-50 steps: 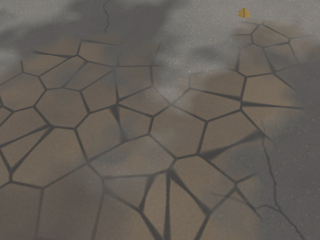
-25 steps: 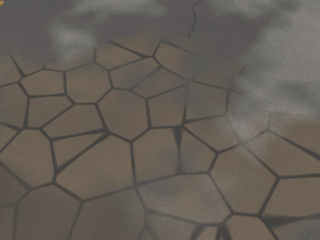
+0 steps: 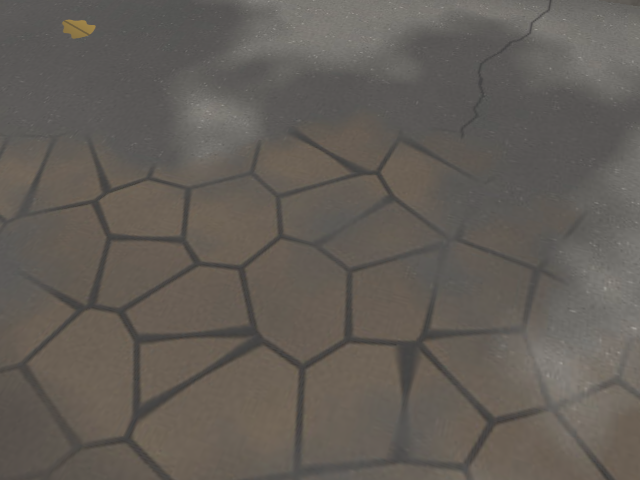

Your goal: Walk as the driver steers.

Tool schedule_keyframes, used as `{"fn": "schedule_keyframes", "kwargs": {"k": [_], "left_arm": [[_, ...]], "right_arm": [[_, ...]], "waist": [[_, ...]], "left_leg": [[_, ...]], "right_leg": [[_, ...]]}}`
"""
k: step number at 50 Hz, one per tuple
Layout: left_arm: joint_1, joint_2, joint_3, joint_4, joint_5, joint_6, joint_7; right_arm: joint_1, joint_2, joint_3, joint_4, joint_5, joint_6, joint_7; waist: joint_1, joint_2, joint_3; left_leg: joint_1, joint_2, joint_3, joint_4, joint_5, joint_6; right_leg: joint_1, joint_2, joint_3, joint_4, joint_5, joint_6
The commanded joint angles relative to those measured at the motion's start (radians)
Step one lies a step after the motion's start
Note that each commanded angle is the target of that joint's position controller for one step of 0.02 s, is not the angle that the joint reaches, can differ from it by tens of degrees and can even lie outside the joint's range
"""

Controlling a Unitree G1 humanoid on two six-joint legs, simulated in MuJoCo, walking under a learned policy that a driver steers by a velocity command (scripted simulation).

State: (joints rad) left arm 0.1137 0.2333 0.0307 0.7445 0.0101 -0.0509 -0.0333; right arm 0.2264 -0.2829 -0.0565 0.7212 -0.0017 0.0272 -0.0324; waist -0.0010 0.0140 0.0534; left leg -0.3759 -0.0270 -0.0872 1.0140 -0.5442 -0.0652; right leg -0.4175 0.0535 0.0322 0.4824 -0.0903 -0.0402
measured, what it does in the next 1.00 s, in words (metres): steps on the spot, turning right: left foot, then right foot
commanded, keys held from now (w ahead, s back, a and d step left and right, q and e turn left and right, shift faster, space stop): e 0.70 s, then no key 0.12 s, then q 0.18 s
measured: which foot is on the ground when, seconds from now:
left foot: up 0.00-0.20, down 0.22-0.62, up 0.64-1.00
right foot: down 0.00-0.22, up 0.24-0.60, down 0.62-1.00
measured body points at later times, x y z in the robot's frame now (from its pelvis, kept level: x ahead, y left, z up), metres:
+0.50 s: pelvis +0.03 +0.02 +0.01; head +0.07 +0.03 +0.46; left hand +0.26 +0.26 -0.10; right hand +0.10 -0.28 -0.08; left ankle +0.06 +0.14 -0.73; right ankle +0.00 -0.11 -0.68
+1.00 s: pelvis +0.03 -0.02 +0.01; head +0.04 -0.03 +0.46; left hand +0.30 +0.12 -0.08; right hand +0.02 -0.32 -0.11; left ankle +0.11 +0.11 -0.72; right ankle +0.00 -0.10 -0.73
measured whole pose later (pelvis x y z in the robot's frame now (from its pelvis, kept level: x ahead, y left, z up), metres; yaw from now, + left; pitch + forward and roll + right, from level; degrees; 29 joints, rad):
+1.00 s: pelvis +0.03 -0.02 +0.01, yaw -26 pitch +0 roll +0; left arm 0.12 0.23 0.02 0.70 0.02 0.01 0.01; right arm 0.21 -0.28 -0.06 0.75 0.00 0.02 -0.02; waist -0.02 0.03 0.01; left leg -0.32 0.06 -0.02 0.63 -0.28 -0.06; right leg -0.24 0.07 0.02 0.49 -0.25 -0.06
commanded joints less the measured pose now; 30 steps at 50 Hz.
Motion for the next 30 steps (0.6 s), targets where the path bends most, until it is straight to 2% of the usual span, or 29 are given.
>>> {"fn": "schedule_keyframes", "kwargs": {"k": [1, 3, 4, 7, 10, 11, 12, 13, 14, 15, 16, 17, 20, 21, 24, 26, 28, 30], "left_arm": [[-0.023, 0.205, 0.060, -0.068, -0.002, 0.017, 0.015], [-0.013, 0.214, 0.070, -0.073, -0.013, 0.026, 0.025], [-0.015, 0.215, 0.073, -0.077, -0.017, 0.032, 0.029], [-0.018, 0.210, 0.077, -0.081, -0.024, 0.053, 0.041], [-0.025, 0.202, 0.078, -0.087, -0.036, 0.074, 0.055], [-0.004, 0.181, 0.071, -0.087, -0.035, 0.077, 0.058], [-0.009, 0.136, 0.060, -0.108, -0.033, 0.073, 0.057], [-0.004, 0.160, 0.069, -0.123, -0.032, 0.062, 0.055], [0.038, 0.216, 0.091, -0.100, -0.023, 0.058, 0.052], [0.085, 0.227, 0.102, -0.069, -0.030, 0.066, 0.051], [0.116, 0.212, 0.101, -0.047, -0.028, 0.079, 0.057], [0.117, 0.195, 0.097, -0.046, -0.026, 0.089, 0.058], [0.040, 0.149, 0.077, -0.097, -0.039, 0.097, 0.047], [0.013, 0.142, 0.072, -0.115, -0.039, 0.097, 0.043], [-0.016, 0.130, 0.059, -0.152, -0.035, 0.099, 0.025], [-0.010, 0.148, 0.064, -0.163, -0.034, 0.102, 0.017], [0.006, 0.161, 0.071, -0.169, -0.035, 0.108, 0.009], [0.072, 0.161, 0.080, -0.152, -0.031, 0.111, 0.006]], "right_arm": [[0.070, -0.072, -0.027, -0.045, -0.002, -0.004, -0.018], [0.062, -0.076, -0.028, -0.039, 0.001, -0.007, -0.022], [0.049, -0.079, -0.029, -0.041, 0.001, -0.007, -0.022], [0.009, -0.077, -0.030, -0.052, 0.001, -0.017, -0.012], [0.039, -0.076, -0.035, -0.042, -0.002, -0.037, 0.003], [0.062, -0.115, -0.046, -0.045, -0.009, -0.041, 0.001], [0.069, -0.200, -0.065, -0.051, -0.033, -0.037, -0.005], [0.024, -0.218, -0.071, -0.063, -0.059, -0.037, -0.002], [-0.037, -0.162, -0.053, -0.092, -0.058, -0.046, -0.006], [-0.093, -0.124, -0.042, -0.103, -0.040, -0.051, -0.010], [-0.123, -0.111, -0.038, -0.110, -0.022, -0.054, -0.011], [-0.121, -0.104, -0.034, -0.108, -0.011, -0.055, -0.012], [-0.067, -0.119, -0.040, -0.092, -0.013, -0.038, -0.017], [-0.049, -0.128, -0.045, -0.088, -0.014, -0.032, -0.020], [-0.049, -0.171, -0.062, -0.087, -0.010, -0.020, -0.017], [-0.050, -0.190, -0.070, -0.084, -0.002, -0.018, -0.009], [-0.055, -0.197, -0.074, -0.078, 0.012, -0.022, -0.001], [-0.075, -0.188, -0.073, -0.071, 0.034, -0.027, 0.002]], "waist": [[-0.020, -0.165, -0.144], [-0.013, -0.163, -0.187], [-0.009, -0.163, -0.189], [-0.003, -0.163, -0.160], [-0.036, -0.153, -0.139], [-0.041, -0.108, -0.143], [-0.026, 0.088, -0.117], [-0.016, 0.273, -0.095], [0.004, 0.193, -0.095], [0.033, 0.129, -0.093], [0.043, 0.098, -0.092], [0.031, 0.097, -0.088], [-0.012, 0.125, -0.083], [-0.029, 0.136, -0.092], [-0.045, 0.160, -0.117], [-0.045, 0.173, -0.123], [-0.035, 0.180, -0.120], [0.012, 0.160, -0.126]], "left_leg": [[-0.010, 0.005, 0.031, -0.166, 0.017, -0.010], [0.026, -0.002, 0.018, -0.229, 0.102, -0.003], [0.034, -0.002, 0.011, -0.252, 0.134, 0.002], [0.064, -0.007, 0.007, -0.339, 0.193, 0.019], [0.193, -0.011, 0.036, -0.552, 0.325, 0.058], [0.276, 0.074, -0.023, -0.615, 0.333, 0.094], [0.307, 0.262, -0.220, -0.700, 0.297, 0.190], [0.207, 0.417, -0.401, -0.766, 0.437, 0.310], [0.193, 0.414, -0.359, -0.745, 0.538, 0.330], [0.201, 0.356, -0.256, -0.712, 0.603, 0.287], [0.232, 0.309, -0.180, -0.686, 0.638, 0.252], [0.254, 0.302, -0.138, -0.670, 0.709, 0.249], [0.308, 0.278, -0.047, -0.668, 0.763, 0.267], [0.335, 0.287, -0.039, -0.665, 0.762, 0.274], [0.317, 0.311, 0.004, -0.657, 0.763, 0.280], [0.295, 0.326, 0.023, -0.648, 0.768, 0.279], [0.293, 0.341, 0.031, -0.619, 0.756, 0.266], [0.245, 0.320, 0.081, -0.531, 0.702, 0.206]], "right_leg": [[0.177, -0.207, 0.308, -0.175, 0.129, -0.167], [0.194, -0.218, 0.337, -0.183, 0.072, -0.179], [0.187, -0.222, 0.354, -0.191, 0.019, -0.181], [0.141, -0.209, 0.387, -0.205, -0.128, -0.168], [0.063, -0.161, 0.382, -0.159, -0.193, -0.118], [-0.011, -0.124, 0.352, -0.097, -0.257, -0.074], [-0.160, -0.017, 0.206, 0.092, -0.372, -0.010], [-0.198, 0.059, 0.063, 0.348, -0.498, 0.034], [-0.186, 0.010, 0.100, 0.532, -0.485, 0.060], [-0.190, 0.007, 0.097, 0.610, -0.436, 0.075], [-0.209, -0.002, 0.086, 0.662, -0.388, 0.095], [-0.233, -0.011, 0.082, 0.704, -0.357, 0.114], [-0.248, -0.038, 0.020, 0.614, -0.297, 0.150], [-0.240, -0.051, 0.010, 0.560, -0.293, 0.156], [-0.119, -0.077, -0.037, 0.401, -0.308, 0.145], [-0.045, -0.069, -0.076, 0.317, -0.307, 0.126], [0.005, -0.062, -0.096, 0.215, -0.276, 0.097], [0.140, -0.033, -0.122, 0.005, -0.120, 0.043]]}}
Keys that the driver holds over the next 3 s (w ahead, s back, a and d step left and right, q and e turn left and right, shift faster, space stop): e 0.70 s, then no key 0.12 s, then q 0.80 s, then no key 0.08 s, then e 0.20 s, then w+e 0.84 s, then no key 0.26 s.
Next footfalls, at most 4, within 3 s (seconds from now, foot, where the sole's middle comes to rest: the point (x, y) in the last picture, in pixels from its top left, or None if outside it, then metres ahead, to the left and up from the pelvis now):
0.22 left None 0.10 0.14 -0.77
0.62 right None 0.03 -0.12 -0.77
1.02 left None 0.14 0.09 -0.77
1.58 left None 0.10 0.13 -0.77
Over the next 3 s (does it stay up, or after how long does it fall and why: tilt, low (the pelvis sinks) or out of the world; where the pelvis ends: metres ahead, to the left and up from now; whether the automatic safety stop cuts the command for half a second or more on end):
stays up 0.41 -0.11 0.01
